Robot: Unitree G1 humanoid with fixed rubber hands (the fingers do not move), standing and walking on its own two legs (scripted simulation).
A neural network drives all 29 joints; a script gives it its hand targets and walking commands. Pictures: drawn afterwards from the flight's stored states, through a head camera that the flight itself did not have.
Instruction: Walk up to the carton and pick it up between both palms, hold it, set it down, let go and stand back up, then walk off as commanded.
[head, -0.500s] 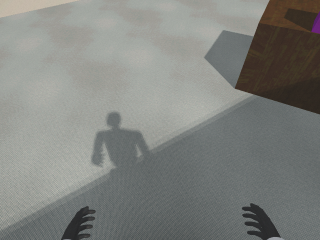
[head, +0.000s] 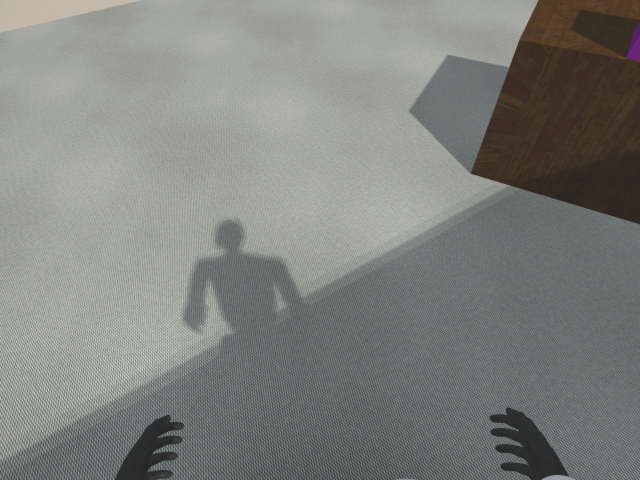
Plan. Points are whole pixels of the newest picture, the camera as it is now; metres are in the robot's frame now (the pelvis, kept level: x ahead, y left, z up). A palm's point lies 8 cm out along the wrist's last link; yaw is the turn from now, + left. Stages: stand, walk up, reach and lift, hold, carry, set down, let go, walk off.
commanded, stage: stand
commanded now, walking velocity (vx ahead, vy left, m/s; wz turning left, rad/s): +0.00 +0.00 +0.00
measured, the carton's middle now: out of the picture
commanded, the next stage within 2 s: walk up in 0.84 s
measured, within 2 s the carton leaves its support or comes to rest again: neither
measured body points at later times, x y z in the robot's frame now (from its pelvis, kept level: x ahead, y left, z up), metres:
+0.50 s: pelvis +0.00 +0.00 +0.00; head +0.01 +0.00 +0.45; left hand +0.13 +0.27 -0.10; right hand +0.14 -0.25 -0.10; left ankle -0.01 +0.13 -0.71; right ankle -0.01 -0.11 -0.71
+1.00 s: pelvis -0.02 +0.01 +0.00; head -0.01 +0.02 +0.45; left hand +0.11 +0.29 -0.11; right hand +0.11 -0.25 -0.10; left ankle -0.01 +0.13 -0.71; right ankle -0.01 -0.11 -0.71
